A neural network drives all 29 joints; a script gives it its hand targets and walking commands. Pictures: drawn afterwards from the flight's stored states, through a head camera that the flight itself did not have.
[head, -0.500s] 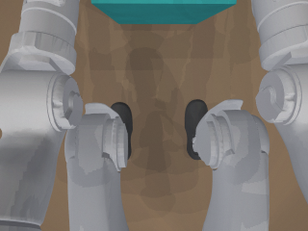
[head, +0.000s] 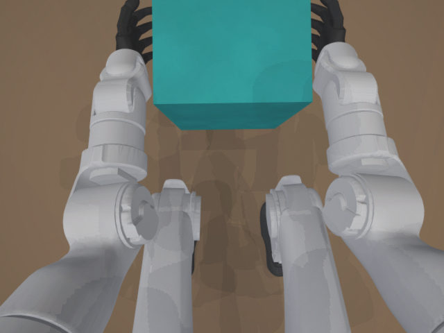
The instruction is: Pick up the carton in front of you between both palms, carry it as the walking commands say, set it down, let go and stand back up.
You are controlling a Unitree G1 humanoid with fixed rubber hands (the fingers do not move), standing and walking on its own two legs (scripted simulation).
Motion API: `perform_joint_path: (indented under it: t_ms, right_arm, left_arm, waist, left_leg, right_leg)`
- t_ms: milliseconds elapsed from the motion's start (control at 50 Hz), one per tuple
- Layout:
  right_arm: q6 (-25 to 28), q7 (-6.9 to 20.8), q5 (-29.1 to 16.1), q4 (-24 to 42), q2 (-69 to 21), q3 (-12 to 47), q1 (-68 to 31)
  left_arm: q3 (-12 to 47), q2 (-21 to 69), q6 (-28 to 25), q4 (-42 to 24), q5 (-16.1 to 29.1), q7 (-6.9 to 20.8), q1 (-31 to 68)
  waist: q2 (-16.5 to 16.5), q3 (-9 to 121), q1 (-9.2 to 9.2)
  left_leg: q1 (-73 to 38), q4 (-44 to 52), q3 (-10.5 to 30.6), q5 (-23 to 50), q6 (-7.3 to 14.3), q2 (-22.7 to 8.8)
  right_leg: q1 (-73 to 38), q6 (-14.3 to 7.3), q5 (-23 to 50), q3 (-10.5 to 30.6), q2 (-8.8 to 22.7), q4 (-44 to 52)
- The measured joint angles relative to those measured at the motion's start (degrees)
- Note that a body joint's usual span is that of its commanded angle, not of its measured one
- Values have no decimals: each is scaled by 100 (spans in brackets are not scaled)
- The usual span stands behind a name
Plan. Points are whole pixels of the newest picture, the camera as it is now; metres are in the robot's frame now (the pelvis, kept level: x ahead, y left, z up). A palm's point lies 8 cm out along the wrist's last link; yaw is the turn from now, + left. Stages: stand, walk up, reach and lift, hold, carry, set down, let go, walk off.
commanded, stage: reach and lift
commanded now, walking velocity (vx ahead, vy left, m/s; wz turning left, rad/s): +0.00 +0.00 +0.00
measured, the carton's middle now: (228, 63) +0.53 +0.00 -0.14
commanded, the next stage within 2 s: none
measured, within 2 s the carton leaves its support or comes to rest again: neither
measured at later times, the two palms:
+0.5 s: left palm (80, 23) +0.49 +0.15 +0.07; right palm (388, 14) +0.49 -0.15 +0.07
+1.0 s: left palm out of the picture +0.43 +0.15 +0.24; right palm out of the picture +0.43 -0.15 +0.23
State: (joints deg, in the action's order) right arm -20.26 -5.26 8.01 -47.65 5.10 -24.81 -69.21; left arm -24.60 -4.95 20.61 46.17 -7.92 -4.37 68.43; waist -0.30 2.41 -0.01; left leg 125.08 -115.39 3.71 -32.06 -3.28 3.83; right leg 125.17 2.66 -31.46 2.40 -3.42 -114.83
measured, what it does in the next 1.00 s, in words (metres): rises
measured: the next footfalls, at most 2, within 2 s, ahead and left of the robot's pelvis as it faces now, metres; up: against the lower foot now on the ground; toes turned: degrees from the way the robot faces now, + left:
none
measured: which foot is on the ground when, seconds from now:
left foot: down 0.00-1.00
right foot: down 0.00-1.00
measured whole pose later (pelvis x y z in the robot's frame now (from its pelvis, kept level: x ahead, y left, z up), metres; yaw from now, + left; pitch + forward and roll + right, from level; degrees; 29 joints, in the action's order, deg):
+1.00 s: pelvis +0.06 +0.00 +0.26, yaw +0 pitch +25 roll +0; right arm -21.9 -1.6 13.0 -32.5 -6.6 -22.6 -32.1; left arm -22.2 7.0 22.1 31.8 -12.8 -1.1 31.9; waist -0.1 12.1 0.1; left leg 64.5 -63.5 4.3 -24.1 -1.4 2.4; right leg 64.7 1.1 -23.8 3.6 -2.3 -63.4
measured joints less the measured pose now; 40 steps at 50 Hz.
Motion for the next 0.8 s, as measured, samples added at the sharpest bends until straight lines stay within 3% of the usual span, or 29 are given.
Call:
perform_joint_path:
  t_ms: [220,480,800]
  right_arm:
    - [-292,301,668,315,-207,-571,-34]
    - [-506,347,598,1138,-629,-272,1214]
    - [-210,363,500,1311,-985,60,2907]
  left_arm:
    - [-630,319,249,-251,-754,260,101]
    - [-242,660,514,-1118,-587,298,-1185]
    - [56,1076,175,-1281,-536,289,-2891]
  waist:
    - [25,273,21]
    - [31,906,-4]
    - [32,1179,16]
  left_leg:
    - [-569,1170,-43,549,67,-2]
    - [-1728,2214,-6,439,97,-23]
    - [-4270,3984,1,538,164,-95]
  right_leg:
    - [-552,25,558,117,-74,1161]
    - [-1731,-20,428,107,8,2205]
    - [-4253,-100,516,143,75,3940]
